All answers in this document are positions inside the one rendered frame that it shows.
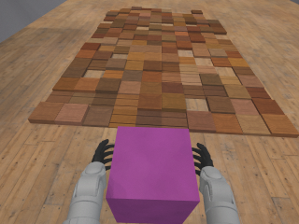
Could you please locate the robot left hand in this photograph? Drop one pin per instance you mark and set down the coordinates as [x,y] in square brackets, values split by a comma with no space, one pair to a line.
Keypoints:
[100,153]

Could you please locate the robot left forearm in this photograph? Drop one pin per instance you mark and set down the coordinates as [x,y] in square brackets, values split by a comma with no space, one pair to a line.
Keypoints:
[87,199]

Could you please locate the robot right hand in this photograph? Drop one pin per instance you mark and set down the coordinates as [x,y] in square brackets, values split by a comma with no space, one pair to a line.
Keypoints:
[205,158]

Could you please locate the robot right forearm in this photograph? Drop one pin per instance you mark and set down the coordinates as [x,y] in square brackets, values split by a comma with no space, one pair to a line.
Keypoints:
[219,200]

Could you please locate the carton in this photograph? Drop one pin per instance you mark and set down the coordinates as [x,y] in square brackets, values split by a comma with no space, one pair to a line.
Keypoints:
[152,178]

